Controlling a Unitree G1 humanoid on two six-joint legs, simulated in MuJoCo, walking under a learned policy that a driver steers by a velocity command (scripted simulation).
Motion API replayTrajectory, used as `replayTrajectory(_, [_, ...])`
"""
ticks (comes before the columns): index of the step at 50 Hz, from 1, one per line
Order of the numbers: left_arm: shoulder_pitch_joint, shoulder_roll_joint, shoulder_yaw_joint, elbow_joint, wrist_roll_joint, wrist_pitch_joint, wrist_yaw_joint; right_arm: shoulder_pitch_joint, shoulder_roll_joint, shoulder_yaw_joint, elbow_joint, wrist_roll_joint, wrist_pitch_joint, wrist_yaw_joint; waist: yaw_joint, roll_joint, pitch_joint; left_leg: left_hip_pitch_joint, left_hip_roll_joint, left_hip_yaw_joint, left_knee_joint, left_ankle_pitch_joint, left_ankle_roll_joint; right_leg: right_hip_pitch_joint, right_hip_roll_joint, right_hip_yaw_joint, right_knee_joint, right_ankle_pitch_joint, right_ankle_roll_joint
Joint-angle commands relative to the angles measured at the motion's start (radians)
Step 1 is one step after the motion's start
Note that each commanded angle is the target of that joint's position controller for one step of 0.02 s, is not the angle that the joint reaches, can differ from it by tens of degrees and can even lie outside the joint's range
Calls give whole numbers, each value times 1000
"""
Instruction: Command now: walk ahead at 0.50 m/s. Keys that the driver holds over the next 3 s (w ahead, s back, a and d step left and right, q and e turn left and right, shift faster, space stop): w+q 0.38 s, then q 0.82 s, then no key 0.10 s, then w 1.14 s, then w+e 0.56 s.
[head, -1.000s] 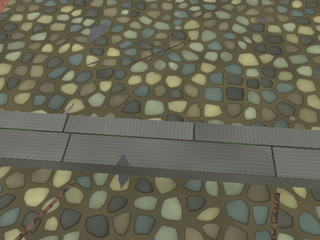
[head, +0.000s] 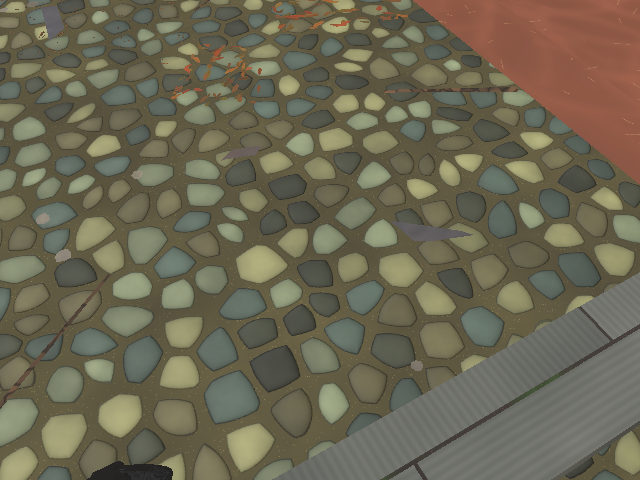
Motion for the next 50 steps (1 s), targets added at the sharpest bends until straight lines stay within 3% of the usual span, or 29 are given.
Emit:
replayTrajectory(1, [376,256,85,62,-24,0,41,-62,-121,-29,-117,12,-3,-11,178,-61,-230,-571,-52,-221,585,60,38,607,-442,535,-295,95,-178])
replayTrajectory(2, [325,170,60,72,-26,-6,39,-89,-102,-25,-119,1,-7,-4,143,-68,-80,-609,-21,-166,593,89,41,470,-379,439,-333,16,-142])
replayTrajectory(4, [283,92,35,85,-28,-24,34,-32,-76,-30,-86,-23,15,6,73,-58,-37,-583,-3,-160,672,146,42,336,-299,307,-370,21,-67])
replayTrajectory(5, [291,69,28,103,-30,-35,32,-23,-49,-29,-80,-22,32,9,55,-72,-36,-602,-13,-153,766,145,44,298,-289,268,-381,5,-56])
replayTrajectory(9, [388,43,16,195,-29,-66,24,-210,58,-2,-172,-7,56,-5,52,-64,31,-956,-43,-173,1052,123,81,268,-300,183,-402,-76,-24])
replayTrajectory(12, [418,18,-2,242,-20,-68,33,-349,87,28,-266,-23,57,-4,28,-48,62,-1001,-61,-149,928,187,80,173,-254,82,-443,-63,29])
replayTrajectory(15, [415,63,-5,238,-37,-79,62,-361,20,18,-285,-38,58,12,18,-38,30,-900,-43,-73,636,227,58,236,-234,-18,-496,246,-2])
replayTrajectory(16, [428,74,-3,247,-45,-80,73,-376,29,25,-293,-38,61,15,19,-58,12,-880,-25,-40,570,209,67,296,-238,-44,-499,354,-8])
replayTrajectory(18, [481,82,-3,263,-54,-73,84,-416,49,38,-306,-37,65,20,46,-29,-9,-818,-30,29,421,171,102,418,-260,-82,-480,613,-13])
replayTrajectory(20, [466,106,4,246,-55,-63,92,-386,60,46,-295,-27,64,21,30,-50,-60,-620,-103,121,239,117,143,474,-268,-146,-349,1199,20])
replayTrajectory(21, [405,227,25,212,-66,-28,112,-435,11,20,-365,53,24,42,-9,-177,-130,-535,-107,68,170,166,133,497,-323,-84,-208,1567,51])
replayTrajectory(22, [345,269,40,191,-65,-2,120,-324,-53,-3,-353,54,12,56,-80,-228,-238,-440,-132,18,61,121,152,598,-332,-75,-40,1659,58])
replayTrajectory(23, [272,275,45,151,-74,11,119,-154,-124,-34,-306,44,5,68,-160,-209,-309,-214,-158,-25,-179,281,180,547,-280,-100,184,1591,60])
replayTrajectory(24, [313,183,27,101,-57,-2,111,-112,-213,-61,-277,35,9,59,-103,-3,-339,118,-42,-340,-315,520,226,203,-145,-60,494,563,97])
replayTrajectory(25, [404,39,-11,54,-4,-43,72,-173,-334,-80,-307,-17,20,26,25,362,-486,328,291,-1008,-462,911,471,-172,117,104,971,-297,149])
replayTrajectory(26, [383,154,36,85,-20,-84,30,-142,-221,-54,-318,-45,18,9,-39,164,-516,267,289,-956,-481,960,472,-219,59,307,1137,-278,132])
replayTrajectory(27, [281,155,40,17,-69,-84,22,-174,-167,-38,-296,-26,9,9,1,72,-344,136,254,-836,-487,755,421,-316,43,245,1176,-265,122])
replayTrajectory(28, [232,122,35,-3,-63,-76,34,-209,-141,-33,-274,17,-1,14,57,-54,-139,-23,170,-681,-512,659,336,-383,-4,188,1116,-259,119])
replayTrajectory(29, [241,112,33,-8,-59,-61,50,-257,-127,-32,-277,29,-11,15,102,-65,-86,-121,110,-552,-528,626,288,-364,-49,181,1012,-203,115])
replayTrajectory(31, [237,112,35,-43,-59,-35,64,-282,-112,-34,-283,22,-23,16,135,-25,-39,-247,18,-428,-557,659,249,-282,-70,160,907,-155,111])
replayTrajectory(32, [212,93,28,-62,-50,-29,71,-295,-111,-38,-289,23,-23,12,139,-20,-45,-272,-25,-363,-561,754,233,-245,-75,135,759,-131,123])
replayTrajectory(34, [162,79,28,-82,-33,-23,86,-254,-146,-49,-278,11,-22,2,119,16,-113,-221,-46,-326,-540,1000,208,-222,-47,100,603,-72,147])
replayTrajectory(36, [116,64,23,-106,-39,-16,96,-209,-176,-63,-272,14,0,-21,97,58,-183,-114,-32,-338,-498,1087,182,-264,-34,113,492,-18,177])
replayTrajectory(38, [49,58,18,-128,-49,-5,96,-197,-185,-69,-280,25,31,-43,74,91,-216,-69,-28,-370,-474,994,148,-266,-20,132,365,16,200])
replayTrajectory(40, [-7,70,20,-144,-53,3,87,-194,-199,-75,-294,26,55,-57,57,117,-229,-46,-2,-444,-465,856,141,-263,-15,157,292,33,212])
replayTrajectory(43, [-67,94,28,-154,-55,0,74,-190,-199,-78,-315,18,71,-61,29,124,-216,11,37,-548,-437,741,166,-284,-11,196,216,5,209])
replayTrajectory(46, [-96,103,34,-162,-56,-22,66,-179,-195,-79,-328,15,78,-59,12,131,-200,60,54,-623,-384,776,192,-244,6,213,123,-63,187])
replayTrajectory(48, [-72,114,43,-157,-61,-34,60,-199,-192,-80,-336,24,82,-57,29,154,-184,67,36,-658,-356,786,178,-150,16,210,-9,-70,162])
replayTrajectory(50, [24,130,60,-125,-62,-46,54,-263,-183,-76,-359,30,80,-50,94,151,-189,-38,-46,-625,-285,687,125,126,-11,195,-242,176,118])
